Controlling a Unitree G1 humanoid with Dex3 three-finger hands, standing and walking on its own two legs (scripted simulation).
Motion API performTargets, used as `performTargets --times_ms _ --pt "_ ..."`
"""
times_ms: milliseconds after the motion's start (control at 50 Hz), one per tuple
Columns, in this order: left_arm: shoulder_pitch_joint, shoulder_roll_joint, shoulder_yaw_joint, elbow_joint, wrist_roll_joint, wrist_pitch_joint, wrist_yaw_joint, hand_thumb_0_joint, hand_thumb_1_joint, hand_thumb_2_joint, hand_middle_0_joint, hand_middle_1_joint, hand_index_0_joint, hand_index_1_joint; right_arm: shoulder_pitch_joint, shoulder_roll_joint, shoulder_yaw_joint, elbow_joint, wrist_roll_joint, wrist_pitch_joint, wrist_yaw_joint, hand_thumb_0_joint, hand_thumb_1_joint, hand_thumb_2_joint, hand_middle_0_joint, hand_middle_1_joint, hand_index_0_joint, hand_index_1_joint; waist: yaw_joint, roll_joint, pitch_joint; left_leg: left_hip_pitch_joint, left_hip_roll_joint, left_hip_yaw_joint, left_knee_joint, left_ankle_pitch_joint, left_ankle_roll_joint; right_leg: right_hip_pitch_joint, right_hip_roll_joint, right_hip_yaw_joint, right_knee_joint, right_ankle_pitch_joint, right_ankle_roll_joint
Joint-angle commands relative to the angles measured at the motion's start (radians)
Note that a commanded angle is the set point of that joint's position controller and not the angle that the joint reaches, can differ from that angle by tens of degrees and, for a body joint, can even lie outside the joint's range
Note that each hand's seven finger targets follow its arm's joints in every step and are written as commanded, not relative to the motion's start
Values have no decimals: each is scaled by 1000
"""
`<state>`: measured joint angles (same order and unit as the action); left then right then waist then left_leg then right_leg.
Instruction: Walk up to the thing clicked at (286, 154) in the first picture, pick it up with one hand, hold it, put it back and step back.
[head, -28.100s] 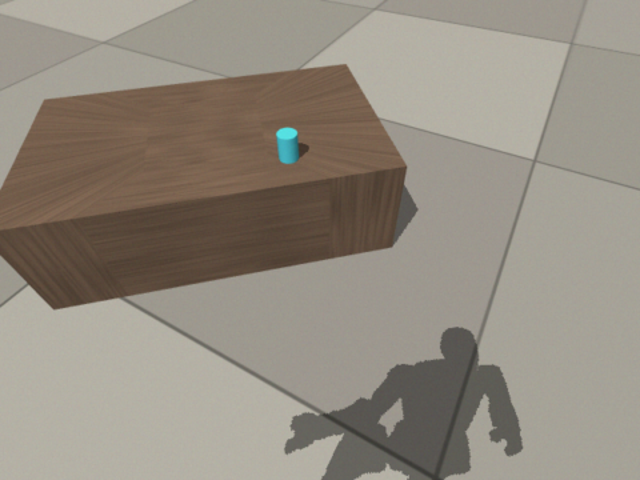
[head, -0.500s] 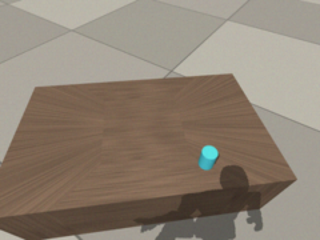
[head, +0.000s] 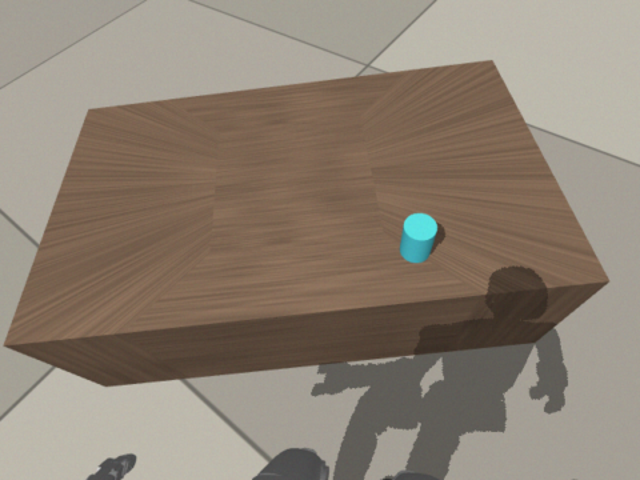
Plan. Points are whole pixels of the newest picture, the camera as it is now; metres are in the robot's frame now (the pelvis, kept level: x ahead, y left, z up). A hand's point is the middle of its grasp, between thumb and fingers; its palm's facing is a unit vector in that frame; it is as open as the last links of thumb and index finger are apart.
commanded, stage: step back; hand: right
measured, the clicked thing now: (417, 238) +0.60 -0.15 -0.30
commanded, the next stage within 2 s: none
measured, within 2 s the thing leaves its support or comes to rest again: neither
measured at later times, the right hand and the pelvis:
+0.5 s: hand out of the picture +0.01 -0.24 -0.14, palm faces -0.06 +0.91 -0.40, open 7.4 cm; pelvis -0.13 +0.01 +0.00, yaw -1 degrees
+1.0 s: hand out of the picture -0.21 -0.25 -0.16, palm faces -0.10 +0.91 -0.41, open 7.4 cm; pelvis -0.29 +0.02 -0.02, yaw +3 degrees
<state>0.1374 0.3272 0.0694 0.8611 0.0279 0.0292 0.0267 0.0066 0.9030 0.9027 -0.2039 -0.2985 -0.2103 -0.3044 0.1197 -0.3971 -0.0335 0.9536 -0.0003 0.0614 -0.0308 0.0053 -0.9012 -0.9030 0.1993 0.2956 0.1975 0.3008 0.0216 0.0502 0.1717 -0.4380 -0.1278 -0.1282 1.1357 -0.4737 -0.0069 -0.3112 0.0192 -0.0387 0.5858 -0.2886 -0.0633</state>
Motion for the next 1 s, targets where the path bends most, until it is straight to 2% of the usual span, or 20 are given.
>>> performTargets --times_ms 0,80,140,180,200,220,320,440,520,540,560,580,600,620,680,780,880,920,960,980 --pt "99 247 74 -85 -6 -20 31 0 900 900 -200 -300 -200 -300 -23 -164 -35 -112 -12 -35 -13 0 -900 -900 200 300 200 300 62 -176 -247 -162 76 -3 -172 -55 -8 465 -325 289 -36 805 -175" --pt "57 277 77 -118 -11 -12 25 0 900 900 -200 -300 -200 -300 54 -160 -46 -107 -17 -36 -1 0 -900 -900 200 300 200 300 27 -219 -297 13 104 77 -397 -6 20 383 -293 246 -2 768 -139" --pt "-27 299 72 -146 -13 -7 11 0 900 900 -200 -300 -200 -300 136 -167 -65 -78 -18 -37 10 0 -900 -900 200 300 200 300 -38 -160 -310 208 103 129 -564 225 44 190 -254 198 4 496 -83" --pt "-51 267 61 -164 -16 -4 6 0 900 900 -200 -300 -200 -300 127 -228 -86 -99 -31 -32 15 0 -900 -900 200 300 200 300 -55 17 -274 257 264 -93 -603 458 149 -21 -131 141 138 154 -12" --pt "-66 227 54 -166 -22 -3 7 0 900 900 -200 -300 -200 -300 81 -271 -92 -116 -35 -31 22 0 -900 -900 200 300 200 300 -56 170 -236 233 407 -261 -737 465 241 -115 25 26 264 -174 38" --pt "-109 239 71 -162 -12 0 16 0 900 900 -200 -300 -200 -300 60 -337 -105 -129 -41 -32 25 0 -900 -900 200 300 200 300 -101 263 -198 108 519 -400 -817 506 346 -105 82 112 517 -407 58" --pt "66 230 73 -64 -21 6 6 0 900 900 -200 -300 -200 -300 -88 -209 -68 -174 -39 -42 7 0 -900 -900 200 300 200 300 22 78 -116 94 365 -119 -772 489 229 -172 111 210 748 -223 50" --pt "44 210 56 -84 -14 -22 0 0 900 900 -200 -300 -200 -300 21 -205 -76 -166 -31 -39 8 0 -900 -900 200 300 200 300 -57 111 -218 388 361 -71 -652 611 266 -135 21 124 295 -235 111" --pt "164 214 58 -22 -8 -35 0 0 900 900 -200 -300 -200 -300 -26 -244 -89 -182 -22 -14 17 0 -900 -900 200 300 200 300 -17 130 -287 304 339 -50 -588 506 199 89 14 33 -113 -18 82" --pt "204 217 57 -2 0 -40 2 0 900 900 -200 -300 -200 -300 -43 -236 -87 -181 -14 -7 18 0 -900 -900 200 300 200 300 6 115 -299 247 320 -38 -555 438 162 156 7 33 -211 80 62" --pt "193 277 76 -13 16 -45 3 0 900 900 -200 -300 -200 -300 -48 -200 -77 -188 -7 -6 22 0 -900 -900 200 300 200 300 7 -15 -274 72 257 -12 -479 297 100 208 -84 218 -192 65 24" --pt "151 356 100 -39 19 -44 -2 0 900 900 -200 -300 -200 -300 -36 -141 -60 -198 -4 -7 23 0 -900 -900 200 300 200 300 -3 -273 -214 -133 86 62 -317 15 27 201 -264 499 -255 25 -54" --pt "68 461 111 -83 25 -38 -1 0 900 900 -200 -300 -200 -300 -97 -174 -77 -206 -17 0 6 0 -900 -900 200 300 200 300 60 -375 -148 -69 47 -20 -68 -142 -5 -71 -452 673 -313 49 -239" --pt "-2 426 109 -109 18 -43 7 0 900 900 -200 -300 -200 -300 -76 -221 -95 -191 -10 3 6 0 -900 -900 200 300 200 300 18 -325 -90 -18 85 -103 81 -102 -3 -180 -466 677 -329 58 -250" --pt "-81 290 81 -123 7 -41 10 0 900 900 -200 -300 -200 -300 45 -172 -73 -129 6 -7 9 0 -900 -900 200 300 200 300 -68 -169 -131 -64 -17 -72 90 34 9 7 -208 227 -151 401 -78" --pt "85 262 77 -113 13 -27 20 0 900 900 -200 -300 -200 -300 11 -154 -54 -153 -6 -20 -3 0 -900 -900 200 300 200 300 44 -202 -183 -145 23 -11 -109 -38 -26 293 -231 247 -76 508 -116" --pt "20 297 73 -140 -2 -10 25 0 900 900 -200 -300 -200 -300 102 -164 -68 -132 -20 -29 5 0 -900 -900 200 300 200 300 7 -275 -254 83 108 86 -505 29 10 248 -272 259 6 539 -115" --pt "-20 296 56 -154 -14 3 19 0 900 900 -200 -300 -200 -300 175 -178 -84 -97 -29 -33 11 0 -900 -900 200 300 200 300 -44 -213 -264 243 108 97 -710 288 33 112 -219 217 81 402 -47" --pt "9 218 38 -158 -26 7 22 0 900 900 -200 -300 -200 -300 84 -299 -105 -137 -54 -30 23 0 -900 -900 200 300 200 300 -17 189 -233 327 418 -339 -777 557 184 -216 58 59 381 -301 44" --pt "-59 259 61 -156 -11 8 38 0 900 900 -200 -300 -200 -300 79 -363 -114 -151 -50 -28 29 0 -900 -900 200 300 200 300 -80 223 -222 146 514 -427 -805 525 304 -139 72 168 559 -429 58"
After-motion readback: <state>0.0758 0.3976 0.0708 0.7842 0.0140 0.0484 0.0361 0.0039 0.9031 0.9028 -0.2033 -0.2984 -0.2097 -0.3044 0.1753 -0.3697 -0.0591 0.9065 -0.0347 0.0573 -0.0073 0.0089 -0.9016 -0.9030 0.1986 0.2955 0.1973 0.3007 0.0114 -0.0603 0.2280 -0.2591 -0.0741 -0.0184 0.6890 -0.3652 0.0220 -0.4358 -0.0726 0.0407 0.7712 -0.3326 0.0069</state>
